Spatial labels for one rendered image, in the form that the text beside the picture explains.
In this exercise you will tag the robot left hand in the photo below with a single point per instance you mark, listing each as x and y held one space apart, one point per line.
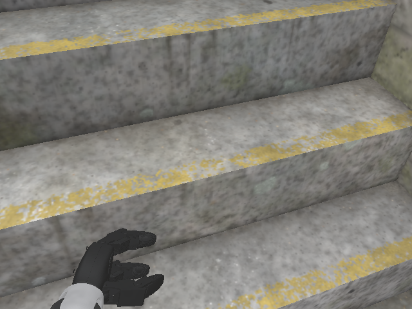
114 278

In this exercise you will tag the left robot forearm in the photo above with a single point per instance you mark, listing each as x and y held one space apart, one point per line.
80 296

